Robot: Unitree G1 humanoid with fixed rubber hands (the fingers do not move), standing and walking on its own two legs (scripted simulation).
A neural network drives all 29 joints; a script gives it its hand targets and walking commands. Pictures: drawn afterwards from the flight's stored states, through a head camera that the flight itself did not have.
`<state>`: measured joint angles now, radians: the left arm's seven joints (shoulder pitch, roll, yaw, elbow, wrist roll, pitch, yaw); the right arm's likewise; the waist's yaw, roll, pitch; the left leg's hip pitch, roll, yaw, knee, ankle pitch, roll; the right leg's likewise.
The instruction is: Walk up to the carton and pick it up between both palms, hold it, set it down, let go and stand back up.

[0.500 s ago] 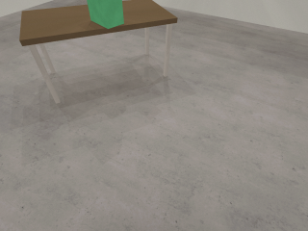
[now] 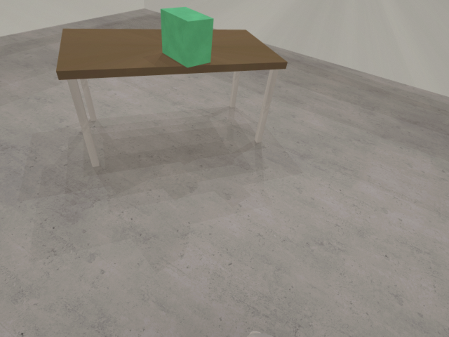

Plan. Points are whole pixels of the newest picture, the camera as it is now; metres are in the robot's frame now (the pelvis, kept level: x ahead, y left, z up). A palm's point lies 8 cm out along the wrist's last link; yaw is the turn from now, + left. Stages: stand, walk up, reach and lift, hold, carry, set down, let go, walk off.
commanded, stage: walk up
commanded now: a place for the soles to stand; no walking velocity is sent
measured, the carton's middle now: (186, 36) +1.62 +0.12 -0.01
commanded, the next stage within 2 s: none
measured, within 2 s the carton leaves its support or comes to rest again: neither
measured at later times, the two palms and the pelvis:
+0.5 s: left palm (107, 291) +0.28 +0.22 -0.12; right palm (334, 264) +0.34 -0.30 -0.11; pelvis +0.25 -0.04 -0.01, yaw +7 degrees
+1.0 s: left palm (129, 187) +0.57 +0.23 -0.11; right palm (306, 203) +0.53 -0.28 -0.11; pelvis +0.48 -0.03 +0.00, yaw +5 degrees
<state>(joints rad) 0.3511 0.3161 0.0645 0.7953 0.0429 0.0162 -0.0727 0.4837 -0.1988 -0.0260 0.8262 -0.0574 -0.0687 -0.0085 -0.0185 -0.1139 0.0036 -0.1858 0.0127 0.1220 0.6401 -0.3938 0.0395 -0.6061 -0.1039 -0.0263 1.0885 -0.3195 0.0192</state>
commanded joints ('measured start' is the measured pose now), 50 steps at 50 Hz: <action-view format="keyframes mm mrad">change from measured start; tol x32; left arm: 1 -109 43 10 -157 -11 -38 -11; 13 303 195 74 -131 45 -88 61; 50 27 24 30 -189 -5 -74 -3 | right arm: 1 -11 -236 -57 -70 9 -38 -11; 50 -139 -279 -64 -177 23 -14 7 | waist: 1 -19 245 258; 14 172 -147 -220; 33 -134 433 -92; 50 42 227 90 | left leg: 1 -94 266 -368 -526 -208 196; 9 -1 255 -196 -399 223 159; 16 -524 40 -230 818 -44 4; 31 113 -11 -39 46 141 26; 34 266 421 -1001 -432 -528 274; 39 11 363 -533 -359 -33 256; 50 -238 263 -183 -278 -87 160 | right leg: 1 -142 -48 52 -168 147 7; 11 452 86 -85 -498 157 -88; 13 867 -188 348 -552 -225 -205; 15 689 -379 795 -898 -571 -295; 28 203 -216 7 -784 -202 -251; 35 -246 17 42 307 -187 -44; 50 340 49 -89 -408 144 -49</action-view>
